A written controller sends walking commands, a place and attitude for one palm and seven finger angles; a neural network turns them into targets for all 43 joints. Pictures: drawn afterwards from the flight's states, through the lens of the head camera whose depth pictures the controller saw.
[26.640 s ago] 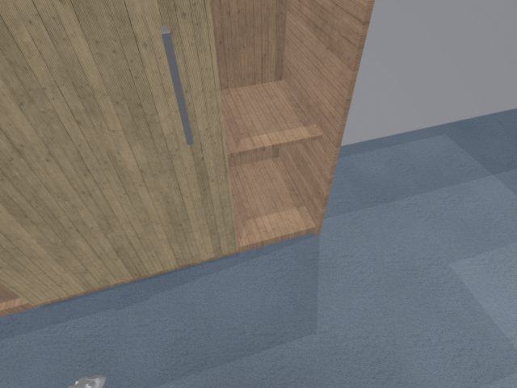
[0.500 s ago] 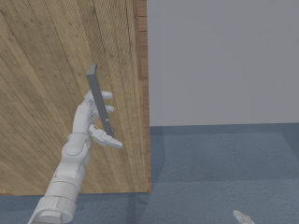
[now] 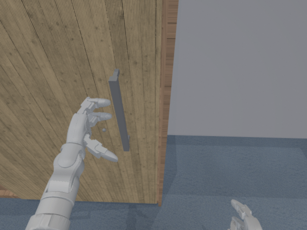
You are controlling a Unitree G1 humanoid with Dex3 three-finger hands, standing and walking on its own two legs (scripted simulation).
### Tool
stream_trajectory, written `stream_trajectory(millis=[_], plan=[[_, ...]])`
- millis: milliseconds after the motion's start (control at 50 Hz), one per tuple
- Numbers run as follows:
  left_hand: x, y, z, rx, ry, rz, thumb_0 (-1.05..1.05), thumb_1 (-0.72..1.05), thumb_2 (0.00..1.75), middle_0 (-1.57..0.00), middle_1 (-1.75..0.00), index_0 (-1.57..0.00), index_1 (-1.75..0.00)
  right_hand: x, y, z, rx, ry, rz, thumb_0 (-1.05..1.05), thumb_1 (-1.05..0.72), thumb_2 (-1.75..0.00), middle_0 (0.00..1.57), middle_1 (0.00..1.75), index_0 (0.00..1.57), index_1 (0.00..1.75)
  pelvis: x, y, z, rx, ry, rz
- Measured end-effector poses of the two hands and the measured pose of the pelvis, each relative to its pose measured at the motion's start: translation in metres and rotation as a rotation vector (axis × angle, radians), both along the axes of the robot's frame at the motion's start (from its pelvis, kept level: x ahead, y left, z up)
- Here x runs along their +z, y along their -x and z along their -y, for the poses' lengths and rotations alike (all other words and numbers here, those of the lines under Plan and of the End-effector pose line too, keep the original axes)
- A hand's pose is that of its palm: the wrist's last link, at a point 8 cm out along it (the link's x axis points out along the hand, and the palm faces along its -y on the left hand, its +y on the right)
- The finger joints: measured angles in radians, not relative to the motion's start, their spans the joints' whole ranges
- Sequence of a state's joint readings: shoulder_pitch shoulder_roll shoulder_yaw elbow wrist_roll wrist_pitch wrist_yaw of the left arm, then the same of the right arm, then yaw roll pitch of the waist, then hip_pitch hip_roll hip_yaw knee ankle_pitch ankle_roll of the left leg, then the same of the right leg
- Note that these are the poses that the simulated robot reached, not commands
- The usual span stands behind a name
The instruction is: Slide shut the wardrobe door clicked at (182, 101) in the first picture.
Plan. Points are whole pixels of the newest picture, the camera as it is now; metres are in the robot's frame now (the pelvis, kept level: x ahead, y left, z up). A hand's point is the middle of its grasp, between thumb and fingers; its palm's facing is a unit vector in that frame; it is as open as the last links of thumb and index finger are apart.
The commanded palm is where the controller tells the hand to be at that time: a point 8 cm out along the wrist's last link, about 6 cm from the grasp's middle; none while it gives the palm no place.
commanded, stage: slip the hand off the handle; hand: left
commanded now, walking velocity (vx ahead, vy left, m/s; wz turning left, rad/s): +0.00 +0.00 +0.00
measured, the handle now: (122, 116) +0.40 +0.12 +0.09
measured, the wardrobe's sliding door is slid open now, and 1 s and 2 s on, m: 0.01 0.01 0.01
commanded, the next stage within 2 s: draw the hand back to the body in 0.86 s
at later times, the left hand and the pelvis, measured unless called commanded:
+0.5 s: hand (92, 147) +0.29 +0.18 +0.09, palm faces +0.02 -0.99 -0.11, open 14.7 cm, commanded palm +0.26 +0.23 +0.10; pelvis +0.00 +0.01 +0.00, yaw +0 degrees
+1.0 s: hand (84, 171) +0.23 +0.17 +0.09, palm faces +0.03 -0.99 -0.13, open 14.7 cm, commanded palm +0.20 +0.23 +0.11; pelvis +0.00 -0.01 +0.00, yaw +1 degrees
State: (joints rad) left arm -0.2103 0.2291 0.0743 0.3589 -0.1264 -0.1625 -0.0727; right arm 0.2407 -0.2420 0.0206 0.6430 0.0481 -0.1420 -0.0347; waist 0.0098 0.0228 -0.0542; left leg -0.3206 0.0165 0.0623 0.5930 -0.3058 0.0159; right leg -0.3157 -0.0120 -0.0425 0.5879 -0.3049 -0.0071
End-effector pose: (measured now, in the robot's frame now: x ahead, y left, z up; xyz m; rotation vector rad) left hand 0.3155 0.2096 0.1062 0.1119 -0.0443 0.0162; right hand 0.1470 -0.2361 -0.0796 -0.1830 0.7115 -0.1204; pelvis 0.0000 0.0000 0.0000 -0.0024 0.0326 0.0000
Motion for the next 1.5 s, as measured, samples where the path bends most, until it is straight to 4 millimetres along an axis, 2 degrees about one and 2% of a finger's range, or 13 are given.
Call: stream_trajectory(millis=[220, 360, 480, 720, 920, 1000, 1080, 1260, 1500], plan=[[-0.002, -0.002, -0.018, -0.006, 0.003, -0.01, -0.01, -0.55, 0.2, -0.28, -1.17, -0.26, -1.15, -0.006, 0.015, -0.003, -0.031, 0.005, -0.041, 0.02, -0.9, -0.9, 0.2, 0.3, 0.2, 0.3, -0.001, 0.0, -0.006, -0.008, 0.003, -0.005], [-0.004, 0.022, -0.02, -0.011, 0.008, -0.005, -0.01, -0.55, 0.2, -0.26, -1.16, -0.25, -1.15, -0.005, 0.02, -0.002, -0.041, -0.003, -0.028, 0.02, -0.9, -0.9, 0.2, 0.3, 0.2, 0.3, -0.001, -0.001, -0.007, -0.013, 0.004, -0.001], [-0.01, 0.046, -0.019, -0.001, 0.006, -0.023, -0.01, -0.55, 0.2, -0.26, -1.15, -0.25, -1.15, -0.001, 0.011, -0.003, -0.018, 0.004, 0.008, 0.02, -0.9, -0.9, 0.2, 0.3, 0.2, 0.3, -0.001, 0.002, -0.006, -0.007, 0.004, 0.012], [-0.007, 0.082, -0.024, 0.013, 0.001, -0.022, -0.01, -0.55, 0.2, -0.25, -1.15, -0.25, -1.15, 0.011, -0.018, -0.01, 0.043, -0.008, 0.116, 0.02, -0.9, -0.9, 0.2, 0.3, 0.2, 0.3, -0.001, 0.004, 0.0, 0.011, 0.007, 0.028], [-0.006, 0.108, -0.016, 0.008, -0.005, -0.03, -0.01, -0.55, 0.2, -0.25, -1.15, -0.25, -1.15, 0.013, -0.026, -0.011, 0.071, -0.013, 0.147, 0.02, -0.9, -0.9, 0.2, 0.3, 0.2, 0.3, -0.002, 0.001, 0.005, 0.019, 0.005, 0.03], [-0.006, 0.113, -0.017, 0.016, -0.013, -0.032, -0.01, -0.55, 0.2, -0.25, -1.15, -0.26, -1.15, 0.011, -0.026, -0.01, 0.077, -0.009, 0.142, 0.02, -0.9, -0.9, 0.2, 0.3, 0.2, 0.3, -0.003, 0.001, 0.007, 0.024, 0.006, 0.03], [-0.003, 0.112, -0.024, 0.051, 0.091, -0.002, -0.01, -0.55, 0.2, -0.26, -1.15, -0.26, -1.15, 0.01, -0.025, -0.008, 0.069, -0.002, 0.146, 0.02, -0.9, -0.9, 0.2, 0.3, 0.2, 0.3, -0.003, 0.0, 0.008, 0.03, 0.008, 0.032], [0.013, 0.116, -0.029, 0.036, 0.06, 0.0, -0.01, -0.55, 0.2, -0.25, -1.15, -0.25, -1.15, 0.015, -0.03, -0.007, 0.067, -0.009, 0.187, 0.02, -0.9, -0.9, 0.2, 0.3, 0.2, 0.3, -0.001, -0.004, 0.008, 0.028, 0.005, 0.039], [0.03, 0.133, -0.047, 0.07, 0.043, 0.018, -0.01, -0.52, 0.21, -0.25, -1.13, -0.25, -1.13, 0.023, -0.038, -0.009, 0.083, -0.002, 0.229, 0.02, -0.9, -0.9, 0.2, 0.3, 0.2, 0.3, 0.001, -0.005, 0.007, 0.035, 0.008, 0.055]])
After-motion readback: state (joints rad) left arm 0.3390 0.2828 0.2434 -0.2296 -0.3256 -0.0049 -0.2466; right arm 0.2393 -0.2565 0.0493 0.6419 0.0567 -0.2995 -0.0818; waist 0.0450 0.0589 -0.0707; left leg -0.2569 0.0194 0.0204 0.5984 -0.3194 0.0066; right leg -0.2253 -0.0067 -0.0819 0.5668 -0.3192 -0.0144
